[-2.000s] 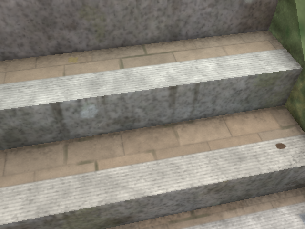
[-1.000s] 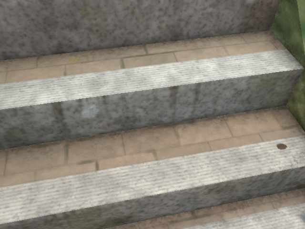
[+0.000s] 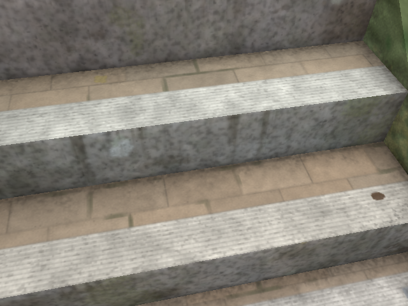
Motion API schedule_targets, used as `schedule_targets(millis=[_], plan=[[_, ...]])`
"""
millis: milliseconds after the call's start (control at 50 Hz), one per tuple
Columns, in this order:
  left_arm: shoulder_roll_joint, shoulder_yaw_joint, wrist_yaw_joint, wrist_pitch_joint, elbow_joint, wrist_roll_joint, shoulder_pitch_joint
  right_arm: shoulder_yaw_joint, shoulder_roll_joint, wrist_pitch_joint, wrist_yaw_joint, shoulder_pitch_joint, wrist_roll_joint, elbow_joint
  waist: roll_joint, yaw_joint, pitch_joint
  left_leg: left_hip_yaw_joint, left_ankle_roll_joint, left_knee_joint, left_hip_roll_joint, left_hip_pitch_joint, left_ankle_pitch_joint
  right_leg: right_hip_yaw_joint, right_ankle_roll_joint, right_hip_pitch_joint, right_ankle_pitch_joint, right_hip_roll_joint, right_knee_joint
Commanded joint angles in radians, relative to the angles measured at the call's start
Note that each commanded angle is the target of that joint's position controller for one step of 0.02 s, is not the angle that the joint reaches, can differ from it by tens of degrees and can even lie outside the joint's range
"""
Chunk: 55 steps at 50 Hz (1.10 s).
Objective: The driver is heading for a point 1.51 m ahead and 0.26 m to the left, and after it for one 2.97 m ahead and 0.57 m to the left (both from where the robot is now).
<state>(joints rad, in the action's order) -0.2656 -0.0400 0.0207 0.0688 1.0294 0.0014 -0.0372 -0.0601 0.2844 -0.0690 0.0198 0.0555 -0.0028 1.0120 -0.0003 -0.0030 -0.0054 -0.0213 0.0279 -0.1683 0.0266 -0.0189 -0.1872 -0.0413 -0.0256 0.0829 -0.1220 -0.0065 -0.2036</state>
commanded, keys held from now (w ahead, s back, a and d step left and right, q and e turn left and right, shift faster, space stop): w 0.88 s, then no key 0.12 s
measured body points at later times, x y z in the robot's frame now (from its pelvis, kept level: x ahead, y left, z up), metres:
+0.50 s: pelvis +0.00 +0.00 +0.00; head +0.00 +0.00 +0.45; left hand +0.14 +0.26 -0.12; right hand +0.14 -0.26 -0.12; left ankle -0.06 +0.10 -0.75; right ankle -0.01 -0.14 -0.75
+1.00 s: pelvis +0.00 +0.00 +0.00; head +0.00 +0.00 +0.45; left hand +0.14 +0.26 -0.13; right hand +0.14 -0.26 -0.12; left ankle -0.06 +0.10 -0.75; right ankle -0.01 -0.14 -0.75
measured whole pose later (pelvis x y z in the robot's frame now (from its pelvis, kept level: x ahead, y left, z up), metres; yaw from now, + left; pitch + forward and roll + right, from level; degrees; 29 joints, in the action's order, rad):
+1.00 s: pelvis +0.00 +0.00 +0.00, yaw +0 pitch +0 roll +0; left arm -0.27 -0.03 0.02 0.07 1.04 0.00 -0.04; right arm -0.05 0.29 -0.07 0.02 0.06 0.00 1.01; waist 0.00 0.00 0.00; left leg -0.02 0.03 -0.19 0.03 -0.01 -0.19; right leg -0.04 -0.03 0.09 -0.13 -0.01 -0.22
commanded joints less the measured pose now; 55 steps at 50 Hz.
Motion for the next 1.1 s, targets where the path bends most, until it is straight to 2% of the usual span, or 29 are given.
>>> schedule_targets(millis=[20,880,1100], plan=[[-0.116,0.021,0.003,0.012,-0.054,0.000,0.065,0.024,0.127,-0.012,0.003,-0.059,0.001,-0.053,-0.004,0.000,-0.074,-0.088,-0.014,-0.003,-0.151,0.010,0.288,-0.079,0.020,-0.049,0.269,-0.116,-0.017],[-0.118,0.022,0.002,0.011,-0.053,0.000,0.069,0.026,0.126,-0.011,0.003,-0.060,0.000,-0.059,-0.003,0.000,-0.074,-0.088,-0.017,-0.003,-0.150,0.013,0.281,-0.077,0.019,-0.048,0.268,-0.117,-0.018],[-0.130,0.038,0.004,-0.002,-0.015,0.002,0.009,0.042,0.135,0.004,0.005,0.003,0.001,-0.022,-0.001,0.000,-0.048,-0.079,-0.009,-0.056,-0.144,0.045,0.266,-0.071,0.025,-0.030,0.280,-0.113,-0.077]])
